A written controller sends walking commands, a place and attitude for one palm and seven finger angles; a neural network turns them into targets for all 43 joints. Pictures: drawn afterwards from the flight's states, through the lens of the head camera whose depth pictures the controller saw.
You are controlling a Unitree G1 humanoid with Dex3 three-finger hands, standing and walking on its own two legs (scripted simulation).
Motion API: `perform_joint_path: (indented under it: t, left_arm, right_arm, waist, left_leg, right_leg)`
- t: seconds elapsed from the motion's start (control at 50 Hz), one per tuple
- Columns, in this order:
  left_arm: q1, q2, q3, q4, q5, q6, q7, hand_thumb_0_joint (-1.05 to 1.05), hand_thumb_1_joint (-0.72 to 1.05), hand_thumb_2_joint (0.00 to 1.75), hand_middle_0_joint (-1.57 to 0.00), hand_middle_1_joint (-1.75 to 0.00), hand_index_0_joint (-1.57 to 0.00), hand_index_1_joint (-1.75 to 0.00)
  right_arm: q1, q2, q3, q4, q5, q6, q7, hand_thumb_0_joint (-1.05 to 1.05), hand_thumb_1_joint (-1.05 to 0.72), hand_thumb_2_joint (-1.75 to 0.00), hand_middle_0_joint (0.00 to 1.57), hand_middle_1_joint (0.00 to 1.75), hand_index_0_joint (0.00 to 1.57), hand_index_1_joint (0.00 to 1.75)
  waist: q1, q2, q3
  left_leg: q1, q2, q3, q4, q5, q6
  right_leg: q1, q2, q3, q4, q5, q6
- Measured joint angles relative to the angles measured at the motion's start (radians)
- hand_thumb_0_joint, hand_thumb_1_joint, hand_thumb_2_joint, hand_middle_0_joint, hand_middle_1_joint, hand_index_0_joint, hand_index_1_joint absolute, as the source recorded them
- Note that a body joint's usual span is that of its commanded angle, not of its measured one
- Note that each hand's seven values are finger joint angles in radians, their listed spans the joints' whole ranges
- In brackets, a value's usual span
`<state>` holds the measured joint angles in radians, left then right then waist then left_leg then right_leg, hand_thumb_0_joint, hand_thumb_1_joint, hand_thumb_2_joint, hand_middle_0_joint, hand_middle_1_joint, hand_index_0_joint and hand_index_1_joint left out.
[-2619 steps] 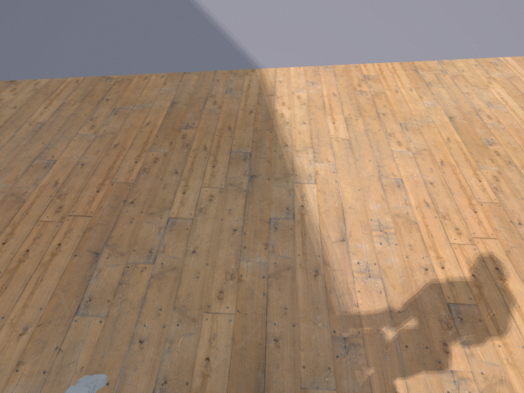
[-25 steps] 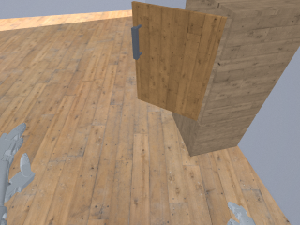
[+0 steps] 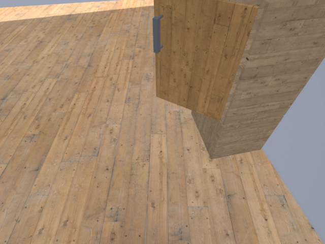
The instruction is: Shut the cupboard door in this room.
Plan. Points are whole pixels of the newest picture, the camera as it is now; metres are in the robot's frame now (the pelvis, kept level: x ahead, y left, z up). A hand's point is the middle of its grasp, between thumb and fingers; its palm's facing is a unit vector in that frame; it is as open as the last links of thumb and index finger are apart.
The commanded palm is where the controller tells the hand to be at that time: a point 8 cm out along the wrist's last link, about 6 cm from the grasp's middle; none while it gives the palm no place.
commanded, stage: let the arm hang, fingers relaxed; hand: left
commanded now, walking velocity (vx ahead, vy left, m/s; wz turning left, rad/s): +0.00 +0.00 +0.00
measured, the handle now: (158, 34) +0.96 +0.07 +0.06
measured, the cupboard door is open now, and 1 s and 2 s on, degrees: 48 48 48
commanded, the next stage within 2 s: look to check the result in 0.56 s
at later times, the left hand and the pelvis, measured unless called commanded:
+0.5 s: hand out of the picture +0.00 +0.15 -0.18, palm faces -0.01 -0.99 -0.14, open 7.4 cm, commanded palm none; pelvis +0.01 +0.00 +0.00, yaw -2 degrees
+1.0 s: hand out of the picture +0.00 +0.17 -0.17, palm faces -0.02 -0.98 -0.18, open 7.4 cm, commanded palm none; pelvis +0.03 +0.01 +0.01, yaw -2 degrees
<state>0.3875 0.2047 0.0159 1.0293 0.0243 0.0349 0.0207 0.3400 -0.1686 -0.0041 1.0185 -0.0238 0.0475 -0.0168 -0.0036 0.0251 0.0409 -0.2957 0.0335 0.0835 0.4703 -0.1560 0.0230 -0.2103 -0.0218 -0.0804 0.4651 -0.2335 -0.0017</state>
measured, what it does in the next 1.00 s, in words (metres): stands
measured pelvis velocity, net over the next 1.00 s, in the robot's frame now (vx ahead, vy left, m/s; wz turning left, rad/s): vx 0.03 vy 0.01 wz -0.04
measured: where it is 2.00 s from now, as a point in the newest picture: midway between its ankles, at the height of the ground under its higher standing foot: outside the picture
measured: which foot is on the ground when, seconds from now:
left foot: down 0.00-1.00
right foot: down 0.00-1.00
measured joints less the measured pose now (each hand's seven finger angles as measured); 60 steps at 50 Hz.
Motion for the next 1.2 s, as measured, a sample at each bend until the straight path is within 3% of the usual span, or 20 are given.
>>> perform_joint_path:
  t: [0.12, 0.42, 1.2]
  left_arm:
    - [0.015, -0.02, -0.007, 0.073, -0.003, -0.009, 0.009, 0.0, 0.91, 0.9, -0.2, -0.3, -0.2, -0.3]
    - [-0.066, -0.099, -0.022, 0.093, -0.003, -0.03, 0.013, 0.0, 0.9, 0.9, -0.2, -0.3, -0.2, -0.3]
    - [-0.081, -0.066, -0.017, 0.113, -0.005, -0.038, 0.014, 0.0, 0.9, 0.9, -0.2, -0.3, -0.2, -0.3]
  right_arm:
    - [-0.011, 0.011, -0.002, 0.042, 0.004, -0.011, -0.003, 0.01, -0.91, -0.9, 0.2, 0.3, 0.2, 0.3]
    - [-0.012, 0.047, 0.001, 0.097, 0.005, -0.028, -0.013, 0.01, -0.91, -0.9, 0.2, 0.3, 0.2, 0.3]
    - [-0.059, 0.026, -0.001, 0.105, 0.009, -0.038, -0.015, 0.01, -0.91, -0.9, 0.2, 0.3, 0.2, 0.3]
  waist:
    - [-0.005, 0.011, -0.016]
    - [-0.011, -0.029, -0.034]
    - [-0.008, -0.03, -0.002]
  left_leg:
    - [0.033, -0.001, 0.021, -0.022, 0.002, 0.002]
    - [0.062, -0.004, 0.035, -0.051, 0.004, 0.003]
    - [0.107, -0.012, 0.046, -0.083, -0.017, 0.003]
  right_leg:
    - [0.019, -0.001, 0.021, -0.009, 0.002, 0.004]
    - [0.039, -0.003, 0.034, -0.031, 0.006, 0.009]
    - [0.085, -0.008, 0.045, -0.073, -0.006, 0.015]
